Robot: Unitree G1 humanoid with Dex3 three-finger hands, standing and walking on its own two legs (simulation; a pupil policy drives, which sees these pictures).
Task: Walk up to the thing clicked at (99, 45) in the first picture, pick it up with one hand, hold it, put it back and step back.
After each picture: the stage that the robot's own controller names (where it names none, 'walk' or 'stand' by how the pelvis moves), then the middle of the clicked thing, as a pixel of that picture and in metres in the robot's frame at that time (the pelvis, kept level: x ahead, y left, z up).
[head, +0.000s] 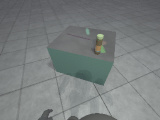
stand; (98, 45) +0.83 -0.04 -0.05
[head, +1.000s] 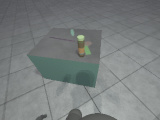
walk; (81, 47) +0.72 +0.18 -0.03
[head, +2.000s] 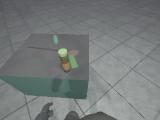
stand; (65, 61) +0.48 +0.26 -0.02
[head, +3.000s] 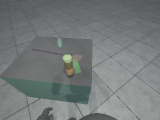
stand; (69, 67) +0.46 +0.22 -0.05
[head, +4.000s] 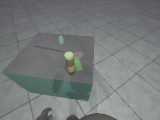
stand; (70, 64) +0.47 +0.21 -0.05
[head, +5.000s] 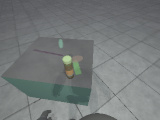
stand; (68, 68) +0.45 +0.22 -0.06
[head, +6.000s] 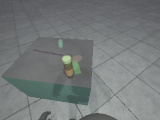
stand; (68, 68) +0.45 +0.23 -0.05
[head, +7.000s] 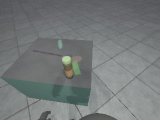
rise first; (68, 68) +0.45 +0.23 -0.06
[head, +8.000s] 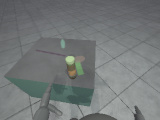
rise first; (71, 68) +0.44 +0.21 -0.05
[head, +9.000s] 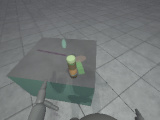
go down; (72, 68) +0.45 +0.21 -0.05
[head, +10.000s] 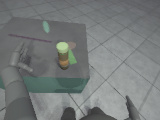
go down; (63, 58) +0.46 +0.19 +0.00
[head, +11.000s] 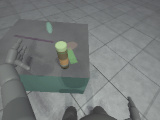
go down; (63, 57) +0.47 +0.20 +0.01
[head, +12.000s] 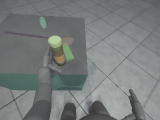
close in; (58, 53) +0.47 +0.21 +0.04
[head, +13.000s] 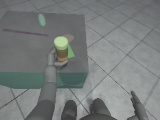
lift; (62, 54) +0.45 +0.18 +0.05
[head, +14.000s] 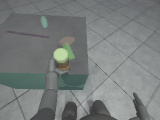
lift; (63, 63) +0.39 +0.17 +0.04
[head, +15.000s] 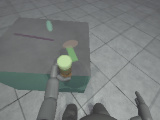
lift; (65, 70) +0.35 +0.16 +0.04
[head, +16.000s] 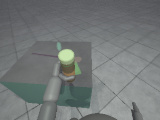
hold; (68, 68) +0.30 +0.15 +0.17
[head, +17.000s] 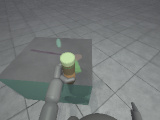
hold; (69, 71) +0.31 +0.15 +0.12
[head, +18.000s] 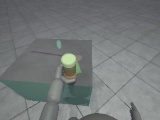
hold; (70, 71) +0.31 +0.15 +0.12
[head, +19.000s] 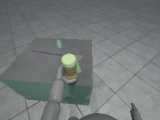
hold; (70, 72) +0.31 +0.15 +0.11
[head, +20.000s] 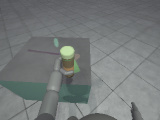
crouch; (68, 64) +0.36 +0.16 +0.12
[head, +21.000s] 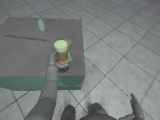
lower; (63, 58) +0.44 +0.17 +0.03
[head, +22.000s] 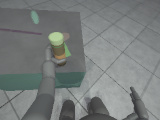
lower; (59, 52) +0.47 +0.18 +0.06
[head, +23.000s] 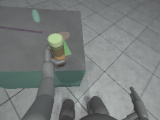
lower; (59, 53) +0.46 +0.18 +0.05
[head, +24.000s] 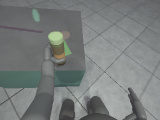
lower; (58, 51) +0.47 +0.18 +0.06
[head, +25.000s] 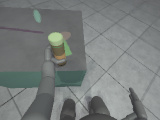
rest; (59, 52) +0.46 +0.18 +0.06
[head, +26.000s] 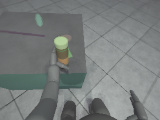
withdraw; (62, 55) +0.45 +0.16 +0.05
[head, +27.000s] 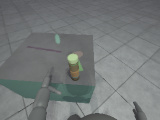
sink last; (74, 68) +0.41 +0.15 +0.00
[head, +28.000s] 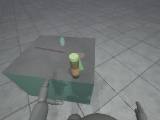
stand; (75, 67) +0.44 +0.17 +0.00
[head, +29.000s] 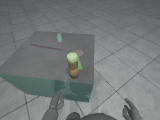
stand; (73, 67) +0.42 +0.17 +0.01
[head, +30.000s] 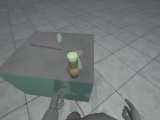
stand; (73, 66) +0.42 +0.17 +0.01
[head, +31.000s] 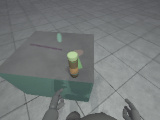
stand; (73, 66) +0.43 +0.17 +0.01
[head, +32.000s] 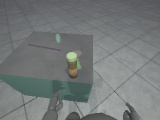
stand; (72, 66) +0.42 +0.17 +0.01
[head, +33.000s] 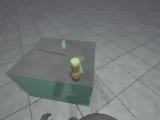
stand; (75, 70) +0.44 +0.16 -0.05
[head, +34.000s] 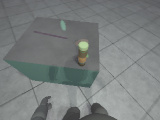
walk; (82, 55) +0.52 +0.10 -0.04
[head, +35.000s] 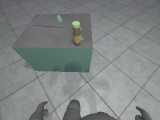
walk; (76, 35) +0.75 +0.21 -0.02
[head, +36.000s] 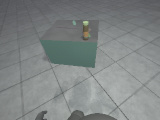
stand; (85, 31) +1.06 +0.19 -0.04
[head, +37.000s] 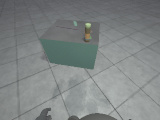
stand; (87, 33) +1.05 +0.14 -0.05
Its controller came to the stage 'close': yes
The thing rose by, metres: 0.19
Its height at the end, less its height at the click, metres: +0.00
